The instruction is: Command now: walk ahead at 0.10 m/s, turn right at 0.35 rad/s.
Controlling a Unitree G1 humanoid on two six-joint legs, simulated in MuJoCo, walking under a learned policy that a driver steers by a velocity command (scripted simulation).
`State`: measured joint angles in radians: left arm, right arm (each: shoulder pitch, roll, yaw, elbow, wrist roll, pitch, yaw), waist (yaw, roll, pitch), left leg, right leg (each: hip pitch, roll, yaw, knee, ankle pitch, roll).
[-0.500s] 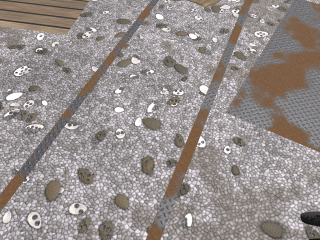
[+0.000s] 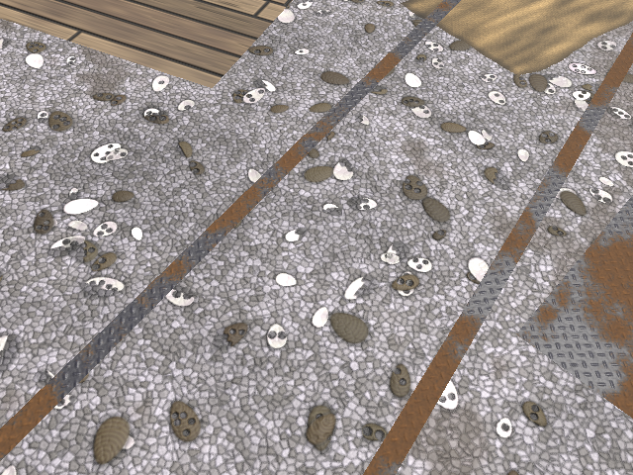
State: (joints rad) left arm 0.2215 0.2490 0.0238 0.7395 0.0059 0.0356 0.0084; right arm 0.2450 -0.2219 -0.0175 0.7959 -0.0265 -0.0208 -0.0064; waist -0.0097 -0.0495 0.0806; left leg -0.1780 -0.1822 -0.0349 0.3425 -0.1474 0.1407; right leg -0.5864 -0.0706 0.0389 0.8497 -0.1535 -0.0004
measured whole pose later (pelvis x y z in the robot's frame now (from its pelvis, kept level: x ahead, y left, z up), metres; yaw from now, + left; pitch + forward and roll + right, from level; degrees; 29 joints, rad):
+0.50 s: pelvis +0.05 -0.06 +0.00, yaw -25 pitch +2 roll +1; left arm 0.28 0.34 0.09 0.68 0.00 0.07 0.01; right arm 0.12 -0.31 -0.03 0.69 -0.02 0.04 -0.01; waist 0.03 0.02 0.08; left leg -0.55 -0.01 -0.10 0.98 -0.37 -0.07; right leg -0.22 0.14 0.20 0.44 -0.23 -0.09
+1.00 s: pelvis +0.10 -0.05 +0.01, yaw -42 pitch +0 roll -2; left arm 0.20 0.34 0.06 0.73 0.01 0.08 -0.01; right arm 0.21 -0.27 -0.01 0.73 -0.02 0.01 -0.02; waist -0.02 -0.05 0.07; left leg -0.23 -0.02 -0.06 0.43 -0.19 0.04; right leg -0.33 0.11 0.14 0.88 -0.47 0.04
